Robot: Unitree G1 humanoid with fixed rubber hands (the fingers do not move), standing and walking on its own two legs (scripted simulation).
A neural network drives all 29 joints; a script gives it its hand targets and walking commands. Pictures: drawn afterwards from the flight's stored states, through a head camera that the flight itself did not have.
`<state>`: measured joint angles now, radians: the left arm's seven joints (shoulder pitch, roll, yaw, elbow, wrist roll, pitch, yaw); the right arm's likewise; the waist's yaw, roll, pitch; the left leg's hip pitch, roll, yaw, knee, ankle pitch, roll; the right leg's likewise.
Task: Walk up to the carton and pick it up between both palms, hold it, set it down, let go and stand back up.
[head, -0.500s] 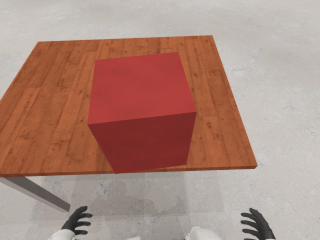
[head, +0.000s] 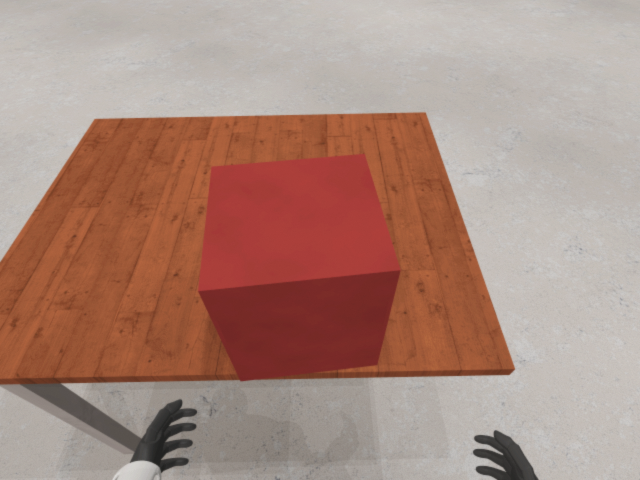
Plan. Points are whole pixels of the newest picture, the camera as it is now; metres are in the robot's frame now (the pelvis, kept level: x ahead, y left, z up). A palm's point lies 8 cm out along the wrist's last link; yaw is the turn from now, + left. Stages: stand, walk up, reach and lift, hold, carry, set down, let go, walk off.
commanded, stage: reach and lift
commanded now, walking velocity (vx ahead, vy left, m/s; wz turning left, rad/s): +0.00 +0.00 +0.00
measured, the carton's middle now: (299, 272) +0.40 +0.05 +0.01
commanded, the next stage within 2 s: none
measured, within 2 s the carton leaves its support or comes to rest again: neither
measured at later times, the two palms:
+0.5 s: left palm (137, 476) +0.16 +0.24 -0.05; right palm (515, 475) +0.15 -0.20 -0.05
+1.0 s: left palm (140, 442) +0.19 +0.23 -0.02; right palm (501, 426) +0.19 -0.19 -0.02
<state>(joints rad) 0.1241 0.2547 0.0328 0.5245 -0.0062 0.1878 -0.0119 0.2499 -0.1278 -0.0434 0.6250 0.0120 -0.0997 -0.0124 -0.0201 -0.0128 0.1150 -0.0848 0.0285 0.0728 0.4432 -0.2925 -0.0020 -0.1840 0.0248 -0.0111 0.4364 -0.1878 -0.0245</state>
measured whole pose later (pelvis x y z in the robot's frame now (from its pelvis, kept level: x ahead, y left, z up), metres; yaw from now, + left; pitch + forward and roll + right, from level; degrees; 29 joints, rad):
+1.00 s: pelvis +0.01 +0.01 +0.00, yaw +1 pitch -4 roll -1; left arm 0.25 0.21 -0.05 0.39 -0.15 -0.26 0.05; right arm 0.29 -0.14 0.02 0.41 0.19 -0.30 0.00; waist 0.03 -0.01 0.06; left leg -0.02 0.02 0.06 0.37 -0.27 0.01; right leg -0.11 0.01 -0.02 0.35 -0.17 -0.01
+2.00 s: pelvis +0.00 +0.00 +0.01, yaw +2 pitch -1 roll -1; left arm -0.34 0.28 0.15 0.20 -0.21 0.44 0.00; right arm -0.30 -0.25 -0.02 0.27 0.31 0.25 -0.11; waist 0.03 0.00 0.03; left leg -0.10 0.02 0.05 0.35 -0.23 0.00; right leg -0.17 0.02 -0.03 0.30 -0.11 -0.02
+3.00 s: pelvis +0.00 +0.00 +0.01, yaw +3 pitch +4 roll -1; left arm -0.75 0.27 0.09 0.88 -0.16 0.14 0.02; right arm -0.70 -0.18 -0.07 0.86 0.21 0.11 -0.11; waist 0.03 0.00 -0.03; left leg -0.24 0.02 0.01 0.41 -0.24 0.00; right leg -0.27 0.02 -0.07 0.30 -0.11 -0.02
